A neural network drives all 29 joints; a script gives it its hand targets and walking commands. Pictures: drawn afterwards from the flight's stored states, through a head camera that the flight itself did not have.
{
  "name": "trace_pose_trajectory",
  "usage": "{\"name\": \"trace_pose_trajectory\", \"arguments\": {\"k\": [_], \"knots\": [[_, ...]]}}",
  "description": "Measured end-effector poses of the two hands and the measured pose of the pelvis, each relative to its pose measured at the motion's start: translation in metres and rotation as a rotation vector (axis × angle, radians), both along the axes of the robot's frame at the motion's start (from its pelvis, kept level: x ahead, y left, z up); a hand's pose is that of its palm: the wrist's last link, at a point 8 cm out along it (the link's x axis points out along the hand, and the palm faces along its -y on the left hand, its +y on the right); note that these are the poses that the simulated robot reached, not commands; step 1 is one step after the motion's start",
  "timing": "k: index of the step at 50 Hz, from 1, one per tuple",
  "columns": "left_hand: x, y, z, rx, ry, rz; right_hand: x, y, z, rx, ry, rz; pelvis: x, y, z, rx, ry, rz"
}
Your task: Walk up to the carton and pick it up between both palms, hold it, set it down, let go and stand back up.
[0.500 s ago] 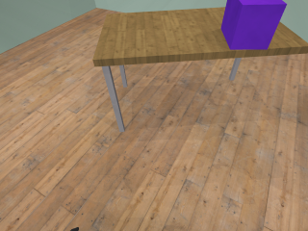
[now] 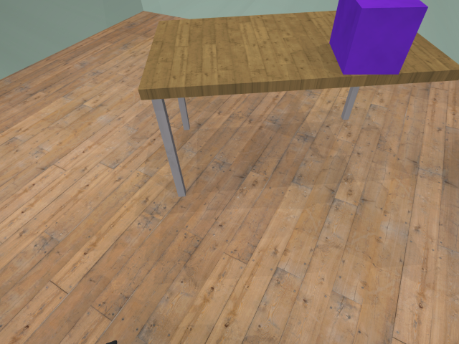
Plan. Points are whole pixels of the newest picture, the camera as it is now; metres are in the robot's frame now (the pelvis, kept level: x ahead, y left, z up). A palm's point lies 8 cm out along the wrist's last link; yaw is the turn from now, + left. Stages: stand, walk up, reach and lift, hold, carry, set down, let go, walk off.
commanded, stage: stand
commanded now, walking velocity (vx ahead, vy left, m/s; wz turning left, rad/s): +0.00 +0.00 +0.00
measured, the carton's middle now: (370, 28) +1.18 -0.49 +0.05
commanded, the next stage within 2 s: none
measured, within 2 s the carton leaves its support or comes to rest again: neither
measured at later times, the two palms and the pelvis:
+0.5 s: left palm out of the picture +0.10 +0.27 -0.11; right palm out of the picture +0.08 -0.27 -0.12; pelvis +0.00 +0.00 +0.00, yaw +0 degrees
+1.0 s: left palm out of the picture +0.10 +0.27 -0.10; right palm out of the picture +0.08 -0.28 -0.12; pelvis +0.01 +0.00 +0.00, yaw +0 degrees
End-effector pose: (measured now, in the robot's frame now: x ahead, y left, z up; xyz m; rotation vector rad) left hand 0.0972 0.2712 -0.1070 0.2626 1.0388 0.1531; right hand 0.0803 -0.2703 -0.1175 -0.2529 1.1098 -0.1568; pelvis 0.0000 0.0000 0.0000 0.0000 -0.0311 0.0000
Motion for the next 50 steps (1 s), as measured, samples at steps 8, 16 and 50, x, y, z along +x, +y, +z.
{"name": "trace_pose_trajectory", "arguments": {"k": [8,16,50], "knots": [[0.0002,0.0,0.0002,0.0,0.001,0.0,-0.0006,-0.0002,-0.0002,0.0,0.003,-0.001,0.0004,-0.0001,0.0003,0.0,0.001,0.0],[0.0017,0.0,0.0005,0.0,0.003,0.0,0.0008,-0.0002,0.0002,0.0,0.002,0.0,0.002,-0.0001,0.0008,0.0,0.005,0.0],[0.0024,-0.0029,0.0031,0.007,0.012,0.006,0.0032,-0.0047,0.0002,0.006,0.006,-0.004,0.0057,-0.0045,0.0027,0.006,0.011,0.0]]}}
